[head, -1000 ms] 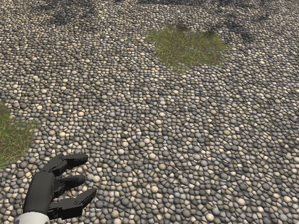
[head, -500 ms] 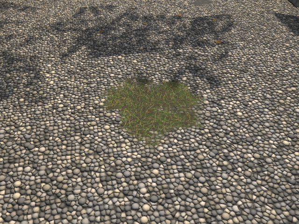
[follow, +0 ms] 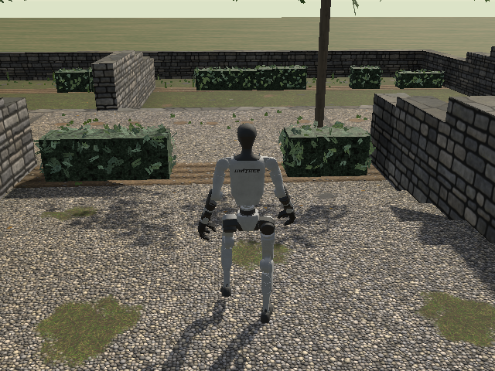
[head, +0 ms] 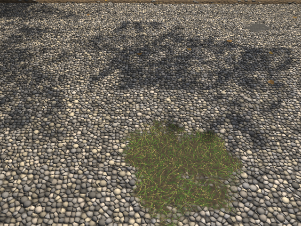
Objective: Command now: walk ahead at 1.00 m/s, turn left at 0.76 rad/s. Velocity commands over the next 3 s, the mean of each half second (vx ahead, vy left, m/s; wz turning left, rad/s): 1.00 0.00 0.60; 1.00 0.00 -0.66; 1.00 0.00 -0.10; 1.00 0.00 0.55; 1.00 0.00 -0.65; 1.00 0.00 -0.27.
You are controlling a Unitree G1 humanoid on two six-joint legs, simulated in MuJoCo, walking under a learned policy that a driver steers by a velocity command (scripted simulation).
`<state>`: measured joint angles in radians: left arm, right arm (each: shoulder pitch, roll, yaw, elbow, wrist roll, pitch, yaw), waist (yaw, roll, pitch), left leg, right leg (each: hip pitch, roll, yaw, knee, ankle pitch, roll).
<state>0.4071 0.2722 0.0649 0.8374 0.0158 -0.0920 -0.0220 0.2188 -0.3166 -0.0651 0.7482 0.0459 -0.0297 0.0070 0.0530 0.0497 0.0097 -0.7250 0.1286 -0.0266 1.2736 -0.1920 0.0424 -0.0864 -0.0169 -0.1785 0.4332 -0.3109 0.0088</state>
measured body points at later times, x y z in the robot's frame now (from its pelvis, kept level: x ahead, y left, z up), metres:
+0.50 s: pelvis +0.42 +0.09 +0.00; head +0.42 +0.10 +0.45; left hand +0.56 +0.37 -0.07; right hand +0.50 -0.14 -0.13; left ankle +0.36 +0.10 -0.73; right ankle +0.64 -0.06 -0.64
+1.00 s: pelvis +0.85 +0.18 -0.04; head +0.85 +0.19 +0.41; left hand +0.86 +0.45 -0.17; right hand +1.12 -0.04 -0.04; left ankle +0.99 +0.35 -0.75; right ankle +0.82 +0.08 -0.73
